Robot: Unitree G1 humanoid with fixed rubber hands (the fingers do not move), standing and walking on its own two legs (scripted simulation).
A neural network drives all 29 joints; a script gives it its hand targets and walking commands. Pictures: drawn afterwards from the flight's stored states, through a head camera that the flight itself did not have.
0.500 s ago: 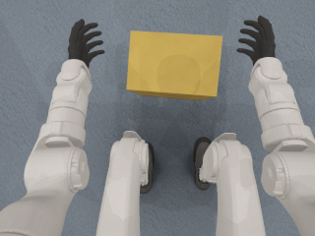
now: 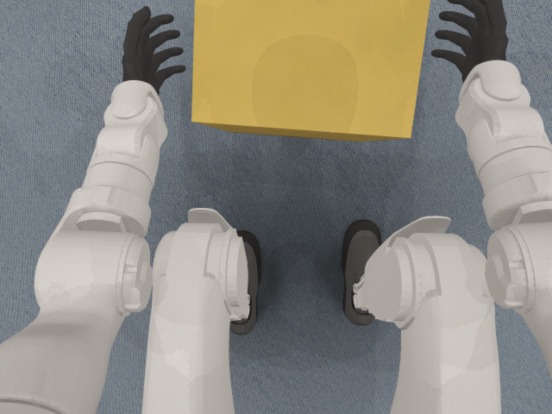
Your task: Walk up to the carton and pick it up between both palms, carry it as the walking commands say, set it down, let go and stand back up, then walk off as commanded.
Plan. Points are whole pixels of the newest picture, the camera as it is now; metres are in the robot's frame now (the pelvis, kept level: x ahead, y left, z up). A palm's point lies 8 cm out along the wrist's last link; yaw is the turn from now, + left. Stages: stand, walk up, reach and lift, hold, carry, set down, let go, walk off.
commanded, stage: reach and lift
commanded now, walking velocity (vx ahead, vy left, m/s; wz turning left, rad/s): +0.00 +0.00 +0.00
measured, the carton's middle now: (301, 79) +0.49 +0.01 -0.25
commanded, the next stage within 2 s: none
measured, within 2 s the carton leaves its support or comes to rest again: leaves its support in 1.60 s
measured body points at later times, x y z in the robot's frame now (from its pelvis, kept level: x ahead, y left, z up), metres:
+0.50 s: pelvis -0.01 +0.00 -0.01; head +0.35 +0.01 +0.26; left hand +0.49 +0.21 -0.20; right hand +0.52 -0.19 -0.19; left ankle +0.10 +0.11 -0.34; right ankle +0.12 -0.12 -0.34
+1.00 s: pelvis -0.01 -0.01 +0.00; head +0.36 +0.01 +0.26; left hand +0.50 +0.18 -0.20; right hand +0.53 -0.15 -0.19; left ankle +0.10 +0.11 -0.34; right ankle +0.12 -0.12 -0.34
